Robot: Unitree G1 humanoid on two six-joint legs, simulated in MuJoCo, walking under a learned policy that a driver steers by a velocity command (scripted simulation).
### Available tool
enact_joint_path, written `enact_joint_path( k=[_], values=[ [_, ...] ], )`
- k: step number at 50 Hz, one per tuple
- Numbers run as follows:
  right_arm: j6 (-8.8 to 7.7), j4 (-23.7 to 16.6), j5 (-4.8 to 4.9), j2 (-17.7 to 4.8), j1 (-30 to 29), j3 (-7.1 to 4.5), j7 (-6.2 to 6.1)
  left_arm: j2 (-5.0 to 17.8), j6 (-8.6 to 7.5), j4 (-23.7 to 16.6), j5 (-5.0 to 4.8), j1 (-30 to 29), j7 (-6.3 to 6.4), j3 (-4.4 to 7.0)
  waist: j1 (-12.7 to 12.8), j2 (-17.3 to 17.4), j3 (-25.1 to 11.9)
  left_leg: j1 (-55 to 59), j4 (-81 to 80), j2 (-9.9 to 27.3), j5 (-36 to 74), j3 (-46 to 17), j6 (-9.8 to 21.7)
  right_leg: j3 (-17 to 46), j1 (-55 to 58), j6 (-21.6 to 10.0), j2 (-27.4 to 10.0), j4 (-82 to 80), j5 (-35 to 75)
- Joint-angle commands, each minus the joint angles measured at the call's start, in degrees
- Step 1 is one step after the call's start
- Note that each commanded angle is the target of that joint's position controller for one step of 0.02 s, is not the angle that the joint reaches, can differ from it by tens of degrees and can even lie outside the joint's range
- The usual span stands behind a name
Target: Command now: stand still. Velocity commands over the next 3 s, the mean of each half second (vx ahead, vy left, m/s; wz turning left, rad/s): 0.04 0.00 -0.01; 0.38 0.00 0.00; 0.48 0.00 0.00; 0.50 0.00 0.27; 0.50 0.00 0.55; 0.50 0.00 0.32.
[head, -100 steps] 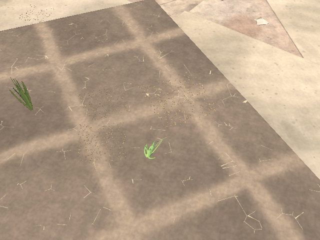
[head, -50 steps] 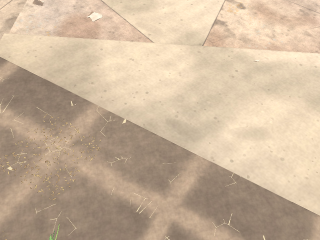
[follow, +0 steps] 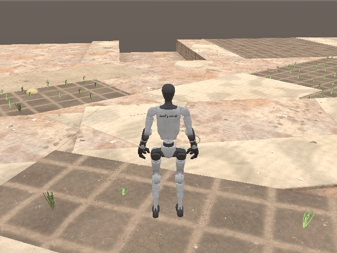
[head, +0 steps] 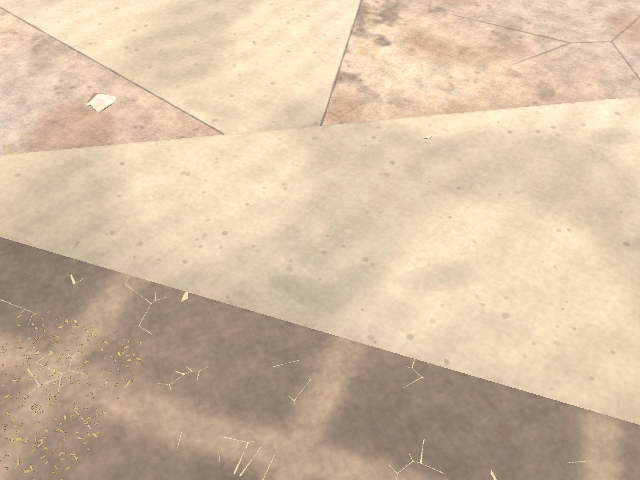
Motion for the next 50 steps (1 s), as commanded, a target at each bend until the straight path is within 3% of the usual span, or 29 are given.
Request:
enact_joint_path(
  k=[1,18,19,21,23,26,27,29,30,31,32,33,34,35,36,37,39,42,44,48,50],
  values=[
    [-0.58,-1.48,0.08,-6.74,-0.24,-1.44,-0.22,5.68,-0.74,-1.62,-0.10,-0.51,0.42,1.30,-0.24,-0.33,-1.66,-1.67,-5.64,2.36,7.42,-2.53,1.20,3.44,1.88,-0.99,-3.24,-4.58,9.77],
    [-0.18,5.65,0.21,-6.09,1.62,-0.95,-0.78,5.09,-0.90,7.60,-0.42,0.44,1.05,0.88,-0.30,-0.02,-0.39,-1.24,-7.12,1.09,7.48,-1.72,1.46,2.05,2.46,-0.53,-2.90,-5.71,9.92],
    [-0.07,6.51,0.27,-5.74,2.82,-0.88,-0.87,4.60,-0.83,8.54,-0.47,1.42,1.08,0.76,-0.29,0.08,-1.61,-0.83,-7.38,0.47,1.55,-1.17,1.71,1.22,2.81,-0.68,-2.14,-5.71,4.00],
    [0.22,6.68,1.03,-7.27,3.14,-1.44,-1.23,5.46,-0.81,9.03,-1.15,1.78,1.23,1.11,-0.28,1.18,1.50,-3.93,-7.32,0.22,-17.77,-2.23,3.94,-0.13,-1.99,-2.10,-0.30,-3.76,-16.71],
    [-0.62,6.33,1.55,-8.12,4.54,-1.67,-1.29,4.97,-2.09,8.35,-1.45,0.66,1.08,0.91,-1.04,2.50,5.88,-5.82,-9.89,3.74,-27.66,-7.95,6.95,0.67,-8.42,-3.32,-0.98,-1.97,-22.77],
    [-2.37,7.66,2.08,-11.72,8.79,-3.06,-0.72,1.83,-4.91,7.43,-1.97,-1.57,-0.23,0.25,-1.81,9.86,5.99,-0.98,-18.33,15.16,-30.39,-24.47,13.52,-3.81,-13.33,-2.45,-0.52,9.53,-9.47],
    [-2.59,7.17,2.06,-11.57,7.92,-3.12,-0.54,2.14,-5.39,7.43,-2.06,-1.73,-0.68,0.28,-1.34,9.43,6.41,-3.02,-19.69,16.77,-28.72,-26.61,14.54,-2.98,-12.03,-3.12,-1.75,10.92,-8.66],
    [-2.68,5.19,2.41,-10.90,2.81,-2.85,-0.01,1.47,-5.98,9.15,-2.48,2.80,-1.13,0.21,2.43,9.05,6.47,-8.73,-17.97,14.05,-24.09,-20.99,12.34,-4.11,-2.46,-4.96,-1.69,2.17,-9.34],
    [-2.51,4.02,2.60,-10.02,-0.06,-2.61,0.20,2.29,-6.06,11.45,-2.51,7.57,-1.07,0.69,4.68,7.45,5.86,-13.39,-14.55,10.14,-19.34,-15.50,9.88,-4.17,6.82,-5.04,-0.93,-3.85,-5.09],
    [-2.72,3.01,2.29,-7.85,-1.85,-2.01,0.36,4.70,-6.06,13.47,-2.19,12.78,-0.92,1.52,6.31,2.52,3.97,-18.01,-4.82,5.69,-10.95,-8.98,6.97,1.88,14.46,-5.43,-4.10,-6.64,-3.32],
    [-3.52,1.10,2.01,-4.29,-3.32,-1.18,0.42,10.27,-6.28,15.40,-2.20,20.59,-0.92,3.05,7.99,-12.85,1.23,-27.27,14.82,-1.74,-5.80,1.87,2.81,20.96,22.61,-10.48,-14.36,-15.25,-11.19],
    [-4.63,-0.32,2.28,-5.59,-4.13,-1.50,0.23,12.04,-7.04,15.44,-1.41,23.00,-1.74,3.03,8.21,-16.46,1.28,-35.33,28.34,-3.34,-14.46,-0.53,2.32,36.78,24.61,-16.21,-23.03,-19.47,-8.43],
    [-5.25,0.22,2.99,-7.07,-2.51,-1.94,0.66,7.74,-7.75,14.44,-0.91,18.98,-1.83,1.64,5.12,-8.28,3.31,-39.42,36.44,0.09,-12.63,-4.23,3.41,33.76,24.26,-16.20,-23.41,-18.07,-5.05],
    [-5.65,1.16,3.28,-6.48,-0.77,-1.83,1.29,5.62,-8.16,13.30,-0.95,16.44,-1.99,0.97,3.62,-5.94,3.19,-40.48,38.50,1.98,-7.65,-4.65,4.58,27.49,24.02,-14.30,-20.98,-17.85,-1.93],
    [-5.95,1.24,2.99,-6.47,-1.21,-2.03,1.56,5.92,-8.13,12.59,-1.12,14.46,-2.19,0.78,2.69,-3.99,3.53,-41.56,37.62,3.74,-3.28,-3.65,5.09,22.71,23.47,-12.57,-19.54,-18.55,1.15],
    [-6.01,0.90,2.44,-6.90,-2.80,-2.38,1.81,4.81,-7.80,12.26,-1.13,13.58,-2.25,0.18,2.45,-3.45,3.93,-41.09,35.39,5.20,0.02,-3.00,4.95,18.21,22.33,-11.06,-18.24,-19.13,7.94],
    [-5.60,0.43,1.89,-5.24,-3.96,-2.27,2.62,3.00,-6.77,12.50,-0.74,15.04,-1.83,-0.65,2.38,-5.02,2.93,-37.22,31.05,5.63,4.15,-0.49,3.47,11.06,19.49,-9.79,-15.01,-20.19,16.49],
    [-4.98,-2.76,1.59,-2.50,-11.37,-1.05,2.95,5.52,-5.87,11.68,-0.32,14.76,-0.53,-0.60,3.40,-4.20,5.05,-31.66,17.58,4.00,11.14,2.48,1.02,5.10,11.79,-9.78,-12.20,-22.65,18.97],
    [-4.84,-4.59,1.72,-2.00,-15.78,-0.44,3.09,7.40,-5.94,11.76,-0.41,16.16,-0.07,-0.29,4.33,-5.10,5.97,-25.42,9.07,2.01,15.93,4.14,0.74,3.30,7.66,-9.73,-11.75,-24.64,17.65],
    [-4.66,-6.62,2.25,-4.97,-17.90,-0.82,3.65,8.31,-6.09,12.85,-1.78,17.42,0.01,0.43,2.72,-5.87,7.05,-21.98,2.07,1.48,17.89,2.38,3.33,2.32,12.40,-8.89,-15.21,-23.92,21.42],
    [-4.79,-6.18,2.10,-7.22,-13.95,-1.90,3.80,9.28,-5.44,12.38,-1.43,15.96,0.02,0.94,-0.43,-6.53,3.02,-16.21,1.47,-0.32,15.47,2.96,5.33,1.15,17.00,-7.52,-16.24,-17.43,37.62]
  ],
)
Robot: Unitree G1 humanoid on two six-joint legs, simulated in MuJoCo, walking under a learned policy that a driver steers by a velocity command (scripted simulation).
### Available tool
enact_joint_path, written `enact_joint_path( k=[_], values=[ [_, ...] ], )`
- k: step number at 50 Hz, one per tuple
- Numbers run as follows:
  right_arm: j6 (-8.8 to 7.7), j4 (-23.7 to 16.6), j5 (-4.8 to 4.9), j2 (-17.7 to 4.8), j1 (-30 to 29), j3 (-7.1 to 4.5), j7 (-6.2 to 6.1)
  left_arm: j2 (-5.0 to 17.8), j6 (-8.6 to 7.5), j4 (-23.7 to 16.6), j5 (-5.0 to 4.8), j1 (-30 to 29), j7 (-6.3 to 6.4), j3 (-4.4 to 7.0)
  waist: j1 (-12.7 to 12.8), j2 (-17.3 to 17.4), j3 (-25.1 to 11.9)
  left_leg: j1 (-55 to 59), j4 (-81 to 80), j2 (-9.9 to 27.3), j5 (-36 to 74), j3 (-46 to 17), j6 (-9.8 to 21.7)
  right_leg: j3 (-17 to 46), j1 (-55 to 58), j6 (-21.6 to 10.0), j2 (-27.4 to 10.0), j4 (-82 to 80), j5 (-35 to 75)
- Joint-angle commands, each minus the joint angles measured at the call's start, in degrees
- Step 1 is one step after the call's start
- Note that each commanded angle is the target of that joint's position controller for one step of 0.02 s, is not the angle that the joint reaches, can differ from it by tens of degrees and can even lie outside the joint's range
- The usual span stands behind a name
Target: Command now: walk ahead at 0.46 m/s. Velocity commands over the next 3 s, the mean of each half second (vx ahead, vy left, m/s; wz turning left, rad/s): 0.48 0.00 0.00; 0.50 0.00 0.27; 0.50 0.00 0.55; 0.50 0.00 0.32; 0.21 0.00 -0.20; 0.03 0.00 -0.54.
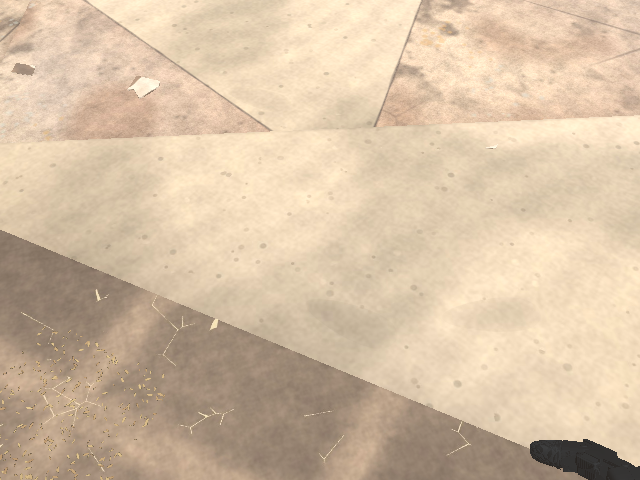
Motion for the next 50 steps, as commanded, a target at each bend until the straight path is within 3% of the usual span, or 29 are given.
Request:
enact_joint_path(
  k=[1,2,3,4,5,6,7,8,9,11,13,16,21,24,27,29,30,31,32,33,34,35,36,38,40,42,47,48,50],
  values=[
    [-0.55,-1.98,0.01,-8.26,5.01,-2.87,-0.05,11.34,0.57,-2.46,0.15,-1.89,0.29,2.51,-8.72,-8.37,-1.09,13.86,-0.10,-3.49,-2.41,1.71,3.09,3.08,-5.49,-6.74,-14.56,10.50,53.62],
    [-0.23,0.93,0.15,-10.18,14.22,-4.20,-0.41,10.77,1.21,-2.90,0.47,-2.53,0.25,2.32,-13.13,-7.90,-6.45,25.46,-0.43,-4.80,-2.58,2.74,4.52,1.28,-8.46,-5.25,-12.18,21.75,57.60],
    [0.13,3.19,-0.26,-13.22,24.15,-5.20,-0.95,9.27,1.40,-4.15,1.23,-2.36,0.10,1.62,-16.38,-3.57,-13.28,42.66,0.69,3.91,-5.49,-7.47,7.56,0.42,-21.19,-3.69,-9.53,38.60,42.94],
    [0.32,4.70,-1.04,-16.98,28.93,-5.73,-0.59,-0.40,0.26,-4.36,0.90,5.95,-0.69,-0.78,-11.43,13.22,-23.59,59.37,-7.92,19.09,-22.32,-37.74,17.61,1.47,-40.85,0.02,2.43,61.61,-0.36],
    [0.19,4.72,-0.73,-11.56,26.86,-4.18,-0.28,3.71,-1.45,-3.99,-0.61,2.30,-1.03,0.08,-12.90,10.59,-21.39,55.80,-17.13,19.12,-28.42,-47.46,16.60,9.63,-46.91,-1.28,2.07,70.24,-10.46],
    [-0.25,3.91,-0.67,-9.25,20.95,-3.42,-0.24,7.70,-2.43,-6.64,-2.23,-3.70,-1.13,1.28,-11.30,8.31,-10.67,46.90,-18.17,17.92,-26.43,-39.06,13.93,8.14,-51.84,-2.42,-0.95,72.55,-7.20],
    [-0.76,2.53,-1.01,-7.69,15.68,-2.89,-0.14,8.70,-2.84,-7.88,-2.27,-7.46,-0.66,1.43,-9.31,2.30,-6.16,37.55,-19.30,16.01,-20.24,-31.20,12.38,6.83,-49.71,-3.04,-4.35,69.82,-1.53],
    [-1.24,2.26,-1.78,-6.39,12.82,-2.54,0.17,8.54,-2.67,-8.14,-1.44,-8.92,-0.13,1.93,-7.35,0.29,-3.28,29.89,-20.46,13.66,-13.34,-24.87,11.32,6.03,-46.87,-3.03,-6.52,66.04,2.28],
    [-1.68,2.38,-2.48,-5.12,11.60,-2.13,0.30,7.71,-1.90,-7.91,-0.84,-7.38,0.09,2.19,-5.10,1.89,-3.36,25.58,-21.66,11.43,-10.11,-20.31,10.50,6.54,-42.66,-3.14,-8.40,63.34,4.61],
    [-1.79,3.48,-2.23,-4.28,12.78,-1.83,0.38,5.56,-0.49,-7.86,-0.66,-5.82,0.17,2.21,-3.65,2.70,-2.50,21.68,-24.05,9.84,-8.43,-16.43,11.08,5.91,-40.35,-2.70,-9.27,59.55,5.30],
    [-1.89,4.63,-2.00,-6.11,15.22,-2.12,-0.33,5.69,0.33,-9.55,-0.43,-9.31,0.32,2.39,-3.66,1.95,0.03,20.05,-26.27,10.03,-8.43,-14.70,11.95,5.17,-43.98,-1.58,-10.16,54.89,7.89],
    [-1.61,5.69,-1.98,-8.21,19.15,-2.62,-1.85,6.51,0.20,-12.65,0.38,-17.41,0.15,2.72,-5.52,0.61,1.82,23.53,-27.30,10.19,-6.37,-13.16,11.42,4.92,-51.33,0.05,-10.66,44.01,17.65],
    [-0.91,7.39,-1.16,-8.68,24.44,-2.43,-2.79,4.98,-0.77,-16.46,0.30,-28.65,-1.34,2.05,-8.83,0.43,2.57,25.43,-26.27,7.24,0.04,-6.60,8.19,1.49,-47.47,0.07,-7.03,27.04,30.36],
    [-0.15,8.84,-1.27,-8.61,27.50,-2.55,-2.46,4.54,-0.80,-18.00,-0.24,-30.94,-2.14,1.70,-9.31,1.94,1.80,28.61,-22.96,8.03,4.73,-4.98,8.40,0.82,-43.86,0.20,-5.14,25.66,27.96],
    [1.21,9.53,-0.97,-9.40,28.37,-3.15,-2.64,6.51,-1.26,-19.42,-0.46,-31.61,-3.09,1.95,-8.09,2.60,2.47,35.91,-18.10,11.52,9.57,-6.80,7.74,1.27,-44.93,-2.01,-4.67,22.48,19.11],
    [1.99,8.91,-0.80,-10.31,25.96,-3.50,-2.95,9.12,-1.75,-17.46,-0.53,-23.02,-3.39,3.16,-3.08,4.04,-1.82,37.23,-9.44,11.37,23.22,-6.49,6.61,-0.82,-34.26,-4.15,-2.07,20.12,16.17],
    [2.16,8.28,-1.03,-8.59,25.55,-2.82,-2.98,12.36,-2.03,-14.55,-0.23,-13.16,-3.14,4.67,1.02,1.96,-8.16,32.40,2.58,8.08,23.96,-4.96,5.14,0.94,-20.01,-6.40,-3.10,19.82,19.01],
    [1.72,6.92,-2.45,-5.62,28.93,-1.63,-2.95,17.71,-2.13,-13.28,0.55,-4.34,-2.78,5.89,1.71,-7.63,-18.08,17.99,22.41,2.36,3.24,-2.53,3.01,16.63,-0.31,-11.47,-16.14,20.80,19.03],
    [0.42,7.90,-1.24,0.30,35.23,-0.18,-2.28,17.33,-1.79,-12.35,0.21,-2.29,-3.17,5.62,-0.82,-20.19,-23.77,-1.15,38.58,-6.51,-32.17,-5.60,0.82,39.47,12.41,-18.58,-24.16,12.74,6.33],
    [-0.53,7.77,0.90,-7.32,30.42,-2.13,-2.13,11.44,-1.83,-12.54,0.09,-2.92,-3.10,4.11,1.22,-13.47,-18.16,-7.33,45.01,-3.80,-31.56,-11.72,1.95,37.50,8.13,-16.21,-23.00,9.62,1.86],
    [-0.72,5.92,1.73,-10.29,24.81,-3.27,-2.41,9.60,-1.92,-13.69,0.43,-8.53,-2.78,3.37,0.25,-9.57,-10.11,-8.36,45.41,-1.33,-25.22,-10.83,2.38,27.80,-0.91,-13.76,-21.83,8.30,7.41],
    [-0.26,5.50,1.23,-9.68,22.55,-3.44,-2.95,7.80,-2.16,-14.68,0.88,-13.28,-2.90,2.66,-1.55,-5.21,-6.42,-5.70,43.64,1.04,-19.93,-10.21,1.84,21.01,-8.92,-12.50,-19.58,6.13,13.01],
    [0.52,5.67,0.66,-7.94,22.97,-3.71,-3.28,6.58,-2.37,-14.59,0.96,-15.69,-2.80,2.41,-3.29,-5.91,-4.27,-3.65,40.52,3.07,-16.13,-10.75,1.46,16.02,-13.39,-11.48,-17.72,4.22,15.37],
    [2.27,5.79,0.88,-5.60,24.94,-3.83,-3.41,5.08,-2.95,-14.01,1.37,-17.79,-2.70,2.10,-5.79,-5.97,-2.35,1.31,35.65,5.15,-12.84,-10.81,1.18,8.95,-19.27,-9.83,-14.87,1.00,18.15],
    [3.52,4.81,0.66,-4.15,24.31,-3.83,-3.55,6.84,-3.47,-12.96,1.18,-16.82,-2.46,2.71,-6.44,-4.49,-0.75,-0.37,32.23,5.93,-10.29,-10.83,0.87,5.59,-20.47,-10.32,-14.90,-1.03,21.07],
    [3.95,3.09,0.33,-4.71,21.56,-4.18,-3.50,8.27,-3.59,-12.03,1.44,-15.69,-1.83,3.19,-6.13,-3.41,0.47,-4.25,27.08,5.83,-5.72,-11.98,0.67,3.21,-18.83,-10.58,-15.34,-2.35,22.97],
    [3.26,-0.33,-0.25,-3.99,15.47,-3.80,-1.75,10.21,-1.92,-10.33,1.00,-14.22,-0.18,3.86,-4.68,-3.11,0.57,-5.44,16.17,5.59,4.16,-8.17,-0.78,-5.42,-14.67,-10.06,-14.35,-1.82,30.02],
    [3.18,-0.47,-0.85,-4.64,15.76,-4.18,-1.43,10.56,-2.07,-9.47,1.73,-12.29,0.09,4.08,-4.51,-2.82,-0.27,-7.13,20.18,6.22,6.08,-9.01,-0.57,-5.10,-11.67,-10.82,-16.88,0.26,34.41],
    [2.90,-1.25,-0.95,-5.33,14.34,-4.41,-0.92,10.12,-1.82,-9.36,1.53,-11.59,0.28,4.02,-4.07,-2.21,0.33,-11.01,21.69,5.66,7.32,-7.28,0.08,-7.08,-7.35,-10.18,-16.87,3.72,33.92]
  ],
)
Over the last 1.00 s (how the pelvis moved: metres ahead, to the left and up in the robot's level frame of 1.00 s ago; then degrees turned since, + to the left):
0.20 0.01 -0.01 0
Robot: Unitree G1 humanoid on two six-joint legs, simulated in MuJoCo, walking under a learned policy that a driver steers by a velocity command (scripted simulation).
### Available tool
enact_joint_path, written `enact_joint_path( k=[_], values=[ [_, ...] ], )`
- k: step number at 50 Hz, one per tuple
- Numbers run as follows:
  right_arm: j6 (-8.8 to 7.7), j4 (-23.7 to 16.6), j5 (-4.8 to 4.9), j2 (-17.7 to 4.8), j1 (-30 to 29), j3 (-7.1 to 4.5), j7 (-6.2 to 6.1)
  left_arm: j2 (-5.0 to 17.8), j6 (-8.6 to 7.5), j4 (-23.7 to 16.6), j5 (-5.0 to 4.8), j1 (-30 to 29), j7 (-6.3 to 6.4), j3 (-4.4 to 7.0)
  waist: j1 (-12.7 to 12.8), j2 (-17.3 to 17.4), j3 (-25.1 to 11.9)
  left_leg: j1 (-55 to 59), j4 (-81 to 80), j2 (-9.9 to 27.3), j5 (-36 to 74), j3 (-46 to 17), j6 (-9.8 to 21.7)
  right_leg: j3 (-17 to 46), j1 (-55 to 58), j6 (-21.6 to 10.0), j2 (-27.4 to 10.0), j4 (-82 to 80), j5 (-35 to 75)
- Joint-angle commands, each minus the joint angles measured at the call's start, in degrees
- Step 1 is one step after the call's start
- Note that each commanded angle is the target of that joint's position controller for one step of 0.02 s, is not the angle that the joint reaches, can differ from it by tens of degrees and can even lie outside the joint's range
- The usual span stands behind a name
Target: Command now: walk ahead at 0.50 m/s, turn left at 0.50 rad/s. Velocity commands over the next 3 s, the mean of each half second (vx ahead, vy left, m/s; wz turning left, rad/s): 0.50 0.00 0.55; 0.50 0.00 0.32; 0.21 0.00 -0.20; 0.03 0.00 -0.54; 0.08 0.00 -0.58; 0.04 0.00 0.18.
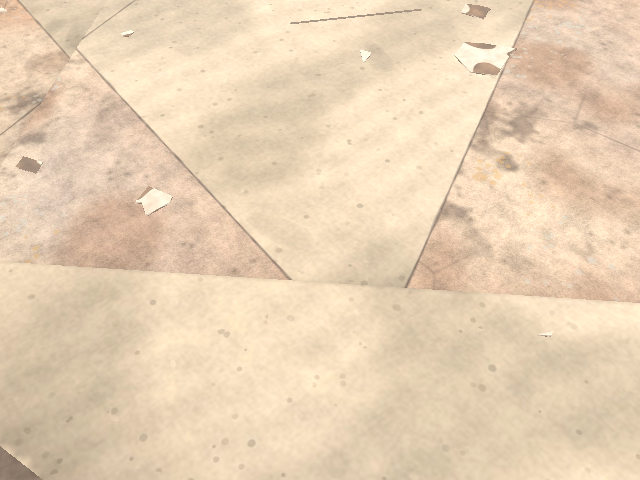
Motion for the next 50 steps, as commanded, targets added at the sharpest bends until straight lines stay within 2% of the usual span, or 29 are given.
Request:
enact_joint_path(
  k=[1,5,8,10,12,13,14,15,17,18,19,20,21,23,24,25,26,28,31,35,37,39,40,41,42,43,45,47,50],
  values=[
    [-0.59,-3.50,-0.21,-3.29,-1.06,-0.78,1.09,8.09,-0.44,-2.61,-0.19,0.02,0.46,1.74,-0.66,-4.36,2.74,-6.41,3.80,1.13,2.19,1.52,0.67,4.33,3.64,-8.54,-19.30,1.25,27.07],
    [-0.79,-7.84,0.69,-2.33,-8.75,-0.68,2.93,7.95,0.34,-0.82,-1.21,5.73,1.21,1.98,1.80,-8.45,6.61,-16.64,4.53,2.08,-3.28,1.05,2.25,4.68,15.49,-5.19,-22.71,7.54,31.35],
    [-1.33,-10.10,1.67,-1.05,-12.82,0.06,4.38,8.47,1.41,-1.52,-0.02,7.20,2.51,2.20,3.36,-7.95,9.19,-26.76,3.40,1.98,-10.98,2.25,2.08,4.41,24.64,-1.86,-26.05,12.24,34.44],
    [-2.08,-9.48,2.17,-0.89,-13.35,-0.07,4.95,8.12,1.58,-2.36,0.06,6.63,2.39,2.04,3.26,-6.12,9.62,-19.54,-0.28,0.34,-4.77,8.65,2.28,0.31,19.19,-0.68,-22.84,15.07,31.43],
    [-2.83,-6.90,1.75,-2.10,-6.41,-0.54,6.36,10.06,1.61,-5.09,-0.57,-0.81,2.18,1.89,-2.48,-4.37,7.26,9.32,-14.69,-2.11,10.68,10.00,3.63,-5.14,0.72,1.77,-19.12,20.00,29.05],
    [-2.61,-2.99,1.91,-4.77,2.97,-2.30,6.10,12.01,1.44,-5.25,-0.47,-1.22,1.64,2.20,-5.74,-5.96,-0.02,29.15,-10.13,-6.90,17.18,12.50,2.99,-4.02,-5.21,1.59,-18.65,26.72,30.97],
    [-2.08,1.32,1.91,-7.15,9.82,-3.75,5.56,9.95,1.23,-5.71,-0.67,0.36,1.09,1.56,-6.35,-3.17,-2.05,36.90,-13.83,-8.35,22.15,12.84,3.67,-5.02,-8.71,2.78,-15.46,34.88,26.05],
    [-1.60,2.95,0.13,-7.88,13.76,-4.84,4.54,8.90,1.03,-5.84,-0.97,-1.48,0.43,1.17,-9.97,-1.29,-3.39,48.65,-19.84,-10.05,20.92,14.63,5.36,-4.85,-15.01,4.83,-11.60,45.09,26.17],
    [-0.59,7.29,-2.89,-9.55,21.63,-5.63,2.03,12.02,0.52,-5.68,-3.29,-9.03,0.28,2.08,-19.26,7.13,2.04,62.29,-31.22,-2.93,21.58,7.41,10.24,2.31,-33.05,6.41,-6.37,83.59,-27.87],
    [-1.98,6.40,-4.33,-12.94,20.50,-4.60,1.35,7.86,-1.38,-8.62,-2.11,-6.71,-0.07,1.17,-13.57,10.87,-2.89,64.41,-17.36,-0.88,42.62,4.14,8.28,10.55,-37.91,4.25,-7.03,88.46,-35.71],
    [-3.11,4.83,-3.42,-11.68,18.30,-3.50,1.30,5.99,-2.95,-10.47,-1.89,-1.43,-0.35,0.50,-7.66,11.11,-10.71,65.85,-14.91,3.22,45.69,-7.07,13.84,18.72,-39.86,3.63,-7.65,82.14,-30.51],
    [-2.17,4.12,-2.06,-13.47,16.91,-4.84,1.43,6.09,-3.32,-11.60,-4.18,-1.45,-0.74,0.31,-7.21,8.62,-13.67,65.00,-25.84,9.07,9.29,-21.82,19.29,17.61,-45.77,3.32,-7.43,75.05,-22.48],
    [-2.58,-0.43,-1.29,-9.25,7.93,-3.58,2.09,10.90,-2.89,-9.36,-3.46,-6.20,0.25,1.62,-6.36,-3.84,-6.36,51.44,-30.83,5.91,9.36,-17.19,14.63,17.69,-38.01,2.02,-9.80,68.99,-13.96],
    [-3.01,-0.23,-0.34,-7.06,6.10,-2.79,0.53,5.50,-1.66,-7.66,-1.39,-2.24,0.57,0.86,-2.16,-4.61,-2.71,41.90,-27.00,7.35,30.14,-12.51,12.86,18.19,-37.94,5.40,-11.42,65.74,-6.05],
    [-2.42,-0.04,0.12,-5.96,5.89,-2.56,-0.54,5.64,-0.96,-7.63,-1.11,-0.43,0.15,1.32,-0.23,-4.25,-3.18,38.93,-26.88,7.25,28.57,-10.24,13.76,18.66,-37.19,7.07,-12.63,60.64,-2.16],
    [-2.05,-0.16,-0.33,-5.15,6.21,-2.04,-1.36,5.91,-0.09,-7.61,-1.44,-1.76,0.03,1.44,-0.09,-3.91,-2.73,33.28,-27.59,5.68,28.61,-7.56,14.06,17.75,-34.52,8.13,-13.19,58.45,-1.95],
    [-1.51,-1.18,-1.36,-8.26,4.10,-2.30,-1.80,4.43,0.52,-10.42,-2.36,-4.85,-0.03,0.66,0.46,-0.87,-0.78,28.64,-28.75,9.05,24.13,-9.70,16.94,17.58,-37.94,9.50,-13.70,53.40,-1.31],
    [-1.26,-1.63,-2.05,-9.28,6.13,-2.74,-2.69,4.54,1.05,-13.16,-2.32,-13.49,0.32,-0.43,-3.24,-1.69,-0.66,24.60,-29.52,8.37,9.44,-12.71,17.02,18.41,-37.73,9.71,-13.81,43.20,4.98],
    [-1.79,-1.23,-0.79,-6.78,9.07,-1.94,-2.99,6.21,0.60,-13.75,-1.13,-18.21,-0.43,0.00,-5.97,-0.87,1.20,27.63,-29.32,5.59,4.80,-8.51,13.49,16.14,-39.43,7.40,-11.26,33.99,16.17],
    [-1.71,1.43,0.22,-4.63,14.58,-1.31,-2.76,3.80,-1.05,-16.11,-0.95,-24.93,-2.37,-0.25,-8.65,1.00,4.23,30.51,-27.66,3.15,6.09,-3.89,10.24,11.21,-35.74,3.39,-6.31,24.88,19.99],
    [-1.33,1.83,-0.01,-5.67,14.65,-1.57,-2.78,4.15,-1.32,-16.35,-1.24,-23.55,-2.76,0.27,-7.10,3.40,3.85,34.81,-25.96,4.05,12.43,-4.09,9.22,9.66,-32.97,1.32,-3.86,21.86,15.39],
    [-1.30,1.31,0.21,-7.29,10.77,-1.76,-2.52,7.81,-1.63,-13.41,-0.97,-10.61,-2.76,2.35,0.74,5.21,-1.19,36.68,-15.86,1.82,29.06,-2.16,7.10,7.50,-19.11,-2.06,-0.21,20.33,13.88],
    [-1.40,1.05,-0.02,-5.86,8.50,-1.20,-2.15,10.01,-1.35,-10.21,-0.64,1.18,-2.71,3.34,6.51,4.02,-6.95,29.23,-3.02,-1.11,22.73,-0.17,5.01,12.02,-4.06,-4.68,-4.32,21.62,16.68],
    [-2.20,1.46,0.26,1.37,18.44,0.45,-1.68,15.52,-1.10,-8.43,0.15,9.12,-2.90,4.70,3.59,-11.64,-17.68,12.91,22.84,-10.15,-6.32,2.28,0.69,39.73,14.76,-15.52,-20.40,17.26,4.91],
    [-3.04,1.39,1.45,0.17,16.78,0.62,-1.11,11.40,-0.92,-6.66,-0.62,11.55,-3.34,3.66,4.91,-18.29,-20.47,3.16,30.72,-14.13,-34.92,-4.05,0.82,62.06,19.23,-17.86,-24.56,2.42,-11.16],
    [-3.43,-0.60,2.62,-4.61,9.91,-0.83,-1.05,8.21,-1.16,-7.18,-1.42,5.72,-3.15,2.65,3.99,-13.69,-7.80,-4.44,33.75,-9.91,-32.98,-3.91,1.74,56.91,11.92,-14.35,-23.80,0.86,-22.20],
    [-3.52,-3.50,0.98,-4.50,1.48,-0.91,-1.57,5.52,-0.75,-8.90,-0.73,-4.26,-2.93,1.66,0.38,-4.67,1.26,-1.15,25.10,-4.05,-24.06,0.30,3.04,40.62,-6.77,-10.47,-19.06,-0.41,-13.29],
    [-2.50,-2.28,0.32,-3.14,5.11,-1.36,-1.88,3.73,-1.00,-8.69,0.18,-7.03,-2.85,1.01,-3.49,-7.70,-0.45,7.24,18.72,-0.69,-19.80,0.05,3.09,32.10,-14.94,-8.05,-14.99,-2.02,-6.05],
    [-1.59,-1.57,-0.23,-1.36,4.95,-0.73,-2.09,6.64,-1.09,-7.70,-0.25,-5.53,-2.07,1.70,-4.02,-7.52,-0.14,6.68,12.15,0.57,-16.19,1.66,1.33,26.28,-17.73,-9.89,-14.74,-5.38,-0.30]
  ],
)
Over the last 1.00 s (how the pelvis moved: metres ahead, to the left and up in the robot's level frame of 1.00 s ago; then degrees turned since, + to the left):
0.54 -0.01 0.01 10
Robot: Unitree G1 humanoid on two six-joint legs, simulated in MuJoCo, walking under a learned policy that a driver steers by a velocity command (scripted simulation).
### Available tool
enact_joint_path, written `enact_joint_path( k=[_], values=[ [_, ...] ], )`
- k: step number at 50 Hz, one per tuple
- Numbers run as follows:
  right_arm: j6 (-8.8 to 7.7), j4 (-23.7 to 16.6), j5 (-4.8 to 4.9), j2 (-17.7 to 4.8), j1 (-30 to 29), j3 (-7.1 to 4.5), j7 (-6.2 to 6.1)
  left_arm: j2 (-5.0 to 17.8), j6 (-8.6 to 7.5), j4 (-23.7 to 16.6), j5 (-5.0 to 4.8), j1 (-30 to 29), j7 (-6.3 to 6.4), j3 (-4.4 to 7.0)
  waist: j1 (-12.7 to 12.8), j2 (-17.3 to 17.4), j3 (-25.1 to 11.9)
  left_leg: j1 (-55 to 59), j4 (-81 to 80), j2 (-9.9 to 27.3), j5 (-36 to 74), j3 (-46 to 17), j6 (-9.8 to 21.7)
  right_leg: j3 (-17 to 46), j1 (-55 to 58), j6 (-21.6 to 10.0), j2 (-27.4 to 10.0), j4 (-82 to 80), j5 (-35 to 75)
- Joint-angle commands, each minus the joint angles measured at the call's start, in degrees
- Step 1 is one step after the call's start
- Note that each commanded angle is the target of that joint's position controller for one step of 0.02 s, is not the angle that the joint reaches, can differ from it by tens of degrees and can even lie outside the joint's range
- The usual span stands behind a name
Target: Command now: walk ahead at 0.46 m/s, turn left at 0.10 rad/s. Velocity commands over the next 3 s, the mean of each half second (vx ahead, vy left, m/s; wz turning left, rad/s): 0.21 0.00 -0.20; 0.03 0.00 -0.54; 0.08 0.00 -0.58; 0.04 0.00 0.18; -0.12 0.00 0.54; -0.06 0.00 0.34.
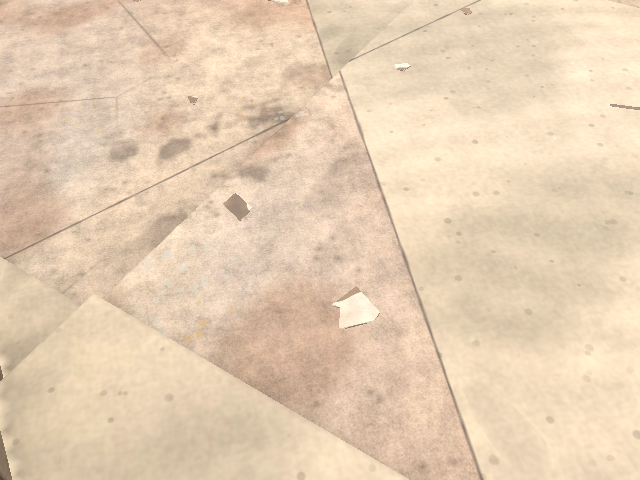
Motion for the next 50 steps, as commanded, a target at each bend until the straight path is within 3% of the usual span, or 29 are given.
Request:
enact_joint_path(
  k=[1,3,5,9,11,13,14,15,16,17,19,22,26,30,32,34,35,36,37,38,39,40,41,43,47,50],
  values=[
    [0.28,-1.70,-0.81,-2.37,2.08,-0.41,-0.50,8.27,-1.19,-3.75,0.12,-3.93,1.02,1.43,-3.12,-6.25,-0.34,-4.62,-7.70,3.99,6.11,-1.59,-1.77,15.74,-0.04,-9.49,-14.85,-16.86,-2.05],
    [-0.04,-2.31,-1.54,-1.88,-1.41,0.06,-0.46,8.52,-0.86,-2.88,0.16,-2.19,1.66,1.41,-2.30,-5.85,-0.56,-4.49,-16.31,3.77,11.29,-0.75,-3.38,11.28,1.47,-9.16,-14.39,-15.75,11.52],
    [-0.43,-2.50,-1.66,-0.54,-4.14,0.81,-0.03,8.88,-0.22,-2.28,-0.18,-1.35,2.09,1.42,-1.40,-6.45,-1.91,-0.13,-24.46,2.05,16.27,1.09,-4.46,6.02,1.50,-7.83,-12.47,-13.85,20.29],
    [-0.74,-3.58,-1.25,-1.70,-9.42,0.93,0.47,9.44,1.39,-0.24,-1.28,2.72,2.55,1.40,0.72,-7.85,-2.61,4.01,-33.54,-2.02,19.98,1.41,-5.75,7.30,4.89,-7.04,-12.20,-9.12,19.09],
    [-1.29,-3.83,-1.56,-3.64,-8.93,0.43,0.53,10.32,1.96,-0.47,-1.75,1.53,2.92,1.74,-0.53,-8.70,-2.86,5.84,-37.70,-2.89,18.11,0.46,-4.87,10.38,6.94,-5.94,-12.96,-4.91,18.31],
    [-1.91,-1.58,-2.36,-6.42,-2.48,-0.66,0.06,9.22,2.36,-1.47,-2.18,-0.32,3.28,1.61,-3.64,-7.58,-5.94,15.58,-44.01,-2.28,24.94,0.52,-3.02,11.06,6.21,-2.76,-9.95,2.63,14.52],
    [-2.10,-1.19,-3.25,-10.55,2.37,-1.63,-0.63,6.46,2.21,-3.03,-1.27,-0.38,3.34,0.80,-4.54,-2.43,-11.84,27.48,-40.81,5.92,43.40,-5.63,-0.12,8.54,0.02,0.14,-5.91,13.21,4.57],
    [-1.24,-1.35,-3.34,-13.18,4.64,-2.10,-1.25,1.66,1.94,-2.93,-0.39,6.53,3.31,-0.46,-2.80,11.18,-17.73,42.99,-37.26,19.81,60.49,-17.18,8.46,4.09,-15.40,4.20,0.63,30.66,-27.28],
    [-0.42,-1.70,-2.31,-11.06,5.96,-1.51,-0.89,4.90,2.22,-3.31,-1.36,8.38,3.43,-0.01,-4.02,13.75,-22.95,42.07,-39.20,23.17,52.41,-22.96,12.48,7.66,-19.15,5.35,-0.28,42.19,-35.09],
    [-0.05,-2.39,-1.97,-8.45,3.79,-0.83,-0.79,8.57,3.12,-4.07,-2.15,4.94,3.63,1.17,-4.21,9.38,-19.52,38.31,-41.35,19.97,41.61,-19.76,11.30,8.03,-22.68,5.62,-2.44,47.40,-31.76],
    [0.63,-3.47,-2.10,-5.85,-2.34,0.20,-1.07,8.92,5.64,-5.25,-2.06,0.65,4.64,1.90,-2.81,5.28,-12.52,28.20,-45.42,15.40,26.22,-12.68,8.55,6.92,-24.07,6.46,-5.38,47.39,-24.24],
    [1.41,-3.29,-3.08,-6.14,-6.34,0.21,-1.77,7.17,7.94,-7.04,-1.94,0.39,5.07,2.18,-0.77,7.30,-7.62,16.27,-50.77,12.56,16.24,-5.29,8.55,4.63,-17.40,6.93,-5.62,43.33,-17.68],
    [1.61,-2.85,-2.46,-7.65,-7.16,-0.22,-2.81,6.14,8.35,-9.90,-1.56,-3.01,4.30,1.75,-1.29,5.72,-8.07,17.32,-51.86,14.15,16.92,-1.11,9.18,3.87,-15.22,6.29,-6.63,33.52,-12.93],
    [2.58,-2.80,-1.90,-9.84,-8.19,-0.84,-2.76,7.28,8.70,-11.86,-1.48,-5.29,2.83,1.70,-1.54,6.15,-8.41,17.33,-51.38,15.17,15.34,2.61,7.76,1.39,-8.70,4.71,-6.29,24.53,-11.32],
    [3.09,-2.54,-1.25,-10.53,-7.89,-1.09,-2.43,7.96,9.03,-12.66,-1.33,-5.52,2.03,1.93,-1.37,5.98,-8.10,18.51,-49.67,15.93,13.84,3.30,6.40,0.36,-6.13,3.22,-5.98,19.49,-11.33],
    [3.76,-2.22,-0.31,-10.39,-8.17,-1.17,-2.14,7.98,9.26,-11.94,-1.01,-2.93,1.52,2.31,0.34,4.46,-7.86,17.38,-44.98,14.59,9.52,5.70,3.09,-1.94,0.14,0.64,-3.98,9.77,-6.49],
    [4.18,-1.17,-0.12,-8.66,-5.87,-0.90,-1.87,9.42,9.33,-11.46,-0.62,-1.42,1.69,2.94,0.33,1.15,-6.72,14.65,-39.56,12.07,4.58,8.07,-0.25,-0.09,3.81,-1.42,-3.32,4.17,-3.50],
    [4.50,-1.21,-1.37,-5.56,-4.07,-0.30,-1.29,14.78,9.17,-12.15,-0.39,-0.49,2.58,4.26,-1.28,-12.54,-4.52,4.69,-24.18,5.46,-5.34,14.46,-5.64,15.41,8.59,-5.63,-13.37,-3.34,9.73],
    [4.03,-4.92,-2.59,-5.69,-8.43,-0.23,-1.47,20.42,8.63,-14.14,0.48,-1.16,2.77,4.88,-0.96,-22.60,-2.61,-9.70,-11.75,-3.21,-20.63,11.22,-9.11,33.62,9.30,-15.83,-24.64,-6.22,18.15],
    [3.70,-5.80,-2.45,-7.72,-12.65,-0.88,-1.60,18.23,7.10,-14.14,1.76,-0.15,2.36,4.36,1.59,-15.73,-5.52,-9.74,-2.55,-3.16,-20.47,2.18,-8.14,32.71,7.65,-17.90,-23.82,-6.76,16.18],
    [3.82,-5.36,-1.41,-8.09,-11.33,-1.27,-1.62,17.18,5.88,-14.53,1.49,-3.06,2.38,3.99,-0.71,-13.69,-5.33,-10.76,-0.31,-2.52,-15.05,0.19,-7.05,27.43,7.65,-14.83,-20.90,-6.23,15.11],
    [3.90,-3.76,-1.40,-8.34,-9.15,-1.61,-1.99,15.51,5.41,-15.39,0.23,-6.52,2.69,3.74,-2.31,-10.40,-5.64,-10.61,-0.65,-1.73,-10.12,-0.73,-6.64,23.63,7.69,-11.11,-17.85,-5.03,12.84],
    [3.99,-3.06,-1.93,-9.07,-8.34,-1.89,-2.34,13.85,5.52,-15.97,-0.79,-8.77,3.02,3.16,-2.92,-9.62,-5.94,-10.14,-1.37,-1.48,-7.12,-1.09,-6.71,21.90,7.19,-9.26,-16.76,-4.34,13.49],
    [3.83,-2.87,-2.13,-8.27,-7.36,-1.88,-2.09,12.75,5.81,-16.41,-0.72,-8.54,3.50,2.59,-3.57,-8.80,-7.83,-6.16,-1.14,-2.73,-3.71,-0.84,-7.12,20.09,5.75,-9.16,-15.02,-3.58,17.62],
    [3.45,-3.86,-1.44,-5.82,-9.68,-0.86,-1.63,13.71,6.15,-16.33,-1.32,-6.15,4.25,3.03,-1.91,-9.69,-7.74,-4.25,-14.48,-3.91,-0.93,-1.75,-7.93,21.31,8.39,-9.08,-13.48,-3.02,12.51],
    [3.13,-4.13,-1.20,-6.19,-10.20,-0.60,-0.88,14.94,6.81,-16.98,-1.06,-6.34,4.34,3.41,-1.24,-11.26,-7.09,1.11,-21.67,-5.03,-1.88,-1.83,-8.48,24.00,5.80,-9.84,-13.09,-3.07,8.26]
  ],
)
Over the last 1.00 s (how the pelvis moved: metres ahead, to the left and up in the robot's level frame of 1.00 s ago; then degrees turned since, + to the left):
0.64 0.21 -0.14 28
